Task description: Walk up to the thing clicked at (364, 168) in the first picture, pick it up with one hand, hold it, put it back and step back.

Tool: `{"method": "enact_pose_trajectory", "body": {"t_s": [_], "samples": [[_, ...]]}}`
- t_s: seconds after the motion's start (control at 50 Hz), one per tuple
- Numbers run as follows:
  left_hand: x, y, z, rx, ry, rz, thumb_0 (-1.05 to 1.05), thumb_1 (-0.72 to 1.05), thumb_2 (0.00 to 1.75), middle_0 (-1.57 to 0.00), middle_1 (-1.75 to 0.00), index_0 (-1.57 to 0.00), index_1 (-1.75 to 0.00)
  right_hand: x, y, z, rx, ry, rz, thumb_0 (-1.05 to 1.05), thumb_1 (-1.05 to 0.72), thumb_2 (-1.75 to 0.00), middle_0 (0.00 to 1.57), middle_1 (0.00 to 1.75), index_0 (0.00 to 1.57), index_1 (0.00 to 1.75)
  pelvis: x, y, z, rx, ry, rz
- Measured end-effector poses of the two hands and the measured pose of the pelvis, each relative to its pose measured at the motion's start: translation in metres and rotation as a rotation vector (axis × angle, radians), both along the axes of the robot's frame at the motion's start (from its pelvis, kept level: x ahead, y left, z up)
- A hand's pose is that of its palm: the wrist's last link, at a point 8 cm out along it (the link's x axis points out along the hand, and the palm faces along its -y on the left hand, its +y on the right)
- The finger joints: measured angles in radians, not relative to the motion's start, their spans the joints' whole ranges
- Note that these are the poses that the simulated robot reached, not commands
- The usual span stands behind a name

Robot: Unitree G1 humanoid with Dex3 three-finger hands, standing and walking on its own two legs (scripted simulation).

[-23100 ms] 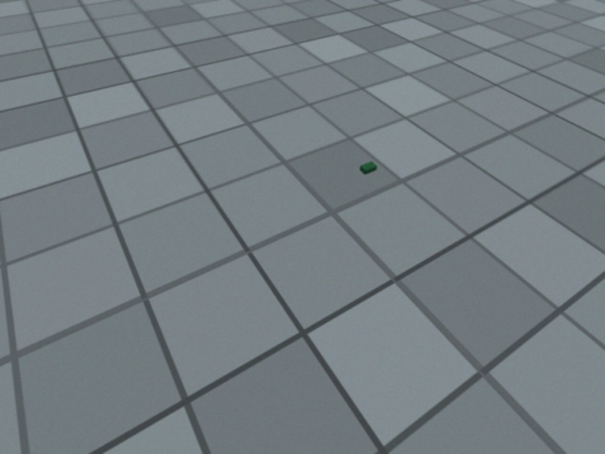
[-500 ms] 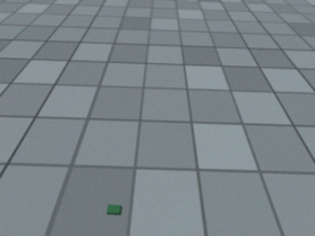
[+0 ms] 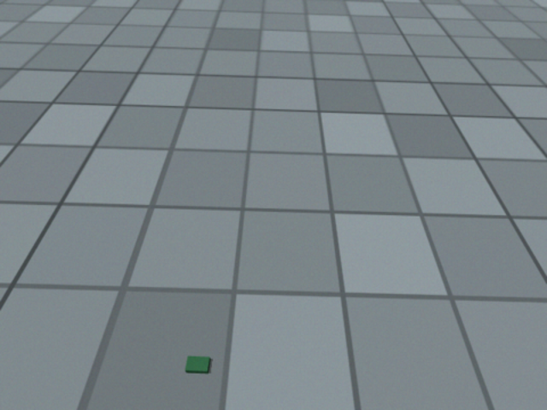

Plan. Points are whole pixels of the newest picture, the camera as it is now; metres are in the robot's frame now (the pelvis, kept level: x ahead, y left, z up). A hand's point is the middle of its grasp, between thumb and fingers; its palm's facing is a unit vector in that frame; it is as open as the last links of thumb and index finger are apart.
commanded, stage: stand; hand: left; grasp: from above
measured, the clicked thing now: (198, 364) +0.41 +0.25 -0.77
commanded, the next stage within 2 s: rise first in 0.04 s
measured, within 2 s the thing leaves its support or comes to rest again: neither
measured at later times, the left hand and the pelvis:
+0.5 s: hand out of the picture +0.14 +0.26 -0.18, palm faces -0.07 -0.92 -0.38, open 10.5 cm; pelvis -0.01 +0.00 -0.03, yaw +0 degrees
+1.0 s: hand out of the picture +0.11 +0.27 -0.25, palm faces -0.20 -0.86 -0.48, open 12.6 cm; pelvis -0.02 +0.01 -0.11, yaw +0 degrees
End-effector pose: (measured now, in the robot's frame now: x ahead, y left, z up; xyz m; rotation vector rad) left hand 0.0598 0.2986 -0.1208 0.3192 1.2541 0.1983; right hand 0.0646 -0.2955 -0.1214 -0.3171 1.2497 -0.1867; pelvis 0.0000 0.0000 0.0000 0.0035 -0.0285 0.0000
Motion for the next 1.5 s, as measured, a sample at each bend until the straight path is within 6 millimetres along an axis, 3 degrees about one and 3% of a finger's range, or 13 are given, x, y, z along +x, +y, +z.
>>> {"method": "enact_pose_trajectory", "body": {"t_s": [0.18,0.28,0.36,0.42,0.54,0.66,0.88,1.06,1.22,1.36,1.5], "samples": [[0.005,-0.001,0.001,0.002,-0.025,0.009,0.01,0.9,0.9,-0.21,-0.3,-0.21,-0.3,0.004,0.001,0.0,0.002,-0.024,-0.007,0.0,-0.91,-0.9,0.21,0.3,0.2,0.3,0.0,-0.001,-0.001,-0.001,0.01,0.003],[0.043,-0.006,-0.003,-0.014,-0.12,0.024,0.01,0.79,0.88,-0.26,-0.38,-0.24,-0.39,0.014,0.015,-0.001,0.021,-0.134,-0.002,0.0,-0.9,-0.9,0.2,0.3,0.2,0.3,-0.011,-0.001,-0.008,-0.006,0.068,0.015],[0.071,-0.002,-0.01,-0.007,-0.142,-0.03,0.01,0.59,0.83,-0.29,-0.52,-0.28,-0.52,0.014,0.027,-0.006,0.045,-0.174,-0.012,0.0,-0.88,-0.9,0.21,0.3,0.2,0.3,-0.015,-0.002,-0.017,-0.007,0.124,0.004],[0.08,-0.001,-0.012,0.013,-0.145,-0.065,0.01,0.4,0.79,-0.31,-0.61,-0.3,-0.61,0.012,0.034,-0.009,0.064,-0.194,-0.032,0.0,-0.88,-0.89,0.21,0.3,0.2,0.3,-0.014,0.0,-0.022,-0.006,0.144,-0.001],[0.075,0.002,-0.025,0.046,-0.095,-0.09,0.0,0.02,0.76,-0.36,-0.71,-0.35,-0.71,0.017,0.042,-0.018,0.083,-0.235,-0.03,0.0,-0.9,-0.9,0.21,0.3,0.2,0.3,-0.013,0.004,-0.035,-0.01,0.192,-0.005],[0.068,0.005,-0.046,0.07,-0.108,-0.118,0.0,-0.2,0.76,-0.38,-0.75,-0.37,-0.76,0.034,0.044,-0.034,0.065,-0.291,0.004,0.0,-0.92,-0.91,0.21,0.3,0.2,0.3,-0.015,0.007,-0.059,-0.016,0.251,-0.005],[0.058,0.007,-0.069,0.112,-0.099,-0.195,0.0,-0.31,0.77,-0.4,-0.75,-0.37,-0.77,0.073,0.058,-0.053,0.063,-0.403,0.066,0.01,-0.94,-0.91,0.21,0.3,0.2,0.3,-0.017,0.011,-0.092,-0.035,0.327,0.0],[0.055,0.009,-0.091,0.15,-0.105,-0.257,0.0,-0.3,0.75,-0.41,-0.73,-0.39,-0.75,0.09,0.068,-0.075,0.076,-0.462,0.116,0.01,-0.95,-0.91,0.21,0.3,0.2,0.3,-0.023,0.013,-0.12,-0.046,0.391,0.002],[0.075,0.017,-0.143,0.229,-0.118,-0.42,0.0,-0.32,0.77,-0.4,-0.73,-0.38,-0.76,0.09,0.065,-0.124,0.076,-0.463,0.162,0.01,-0.95,-0.91,0.21,0.3,0.2,0.3,-0.037,0.013,-0.167,-0.046,0.481,-0.001],[0.119,0.017,-0.205,0.338,-0.212,-0.626,0.0,-0.32,0.8,-0.38,-0.75,-0.35,-0.77,0.075,0.05,-0.199,0.061,-0.399,0.167,0.0,-0.93,-0.91,0.21,0.3,0.2,0.3,-0.056,0.01,-0.23,-0.045,0.568,-0.012],[0.16,0.018,-0.26,0.447,-0.269,-0.782,0.0,-0.34,0.83,-0.34,-0.78,-0.32,-0.8,0.035,0.038,-0.278,0.061,-0.273,0.132,0.01,-0.93,-0.91,0.21,0.3,0.2,0.3,-0.079,0.008,-0.29,-0.048,0.613,-0.029]]}}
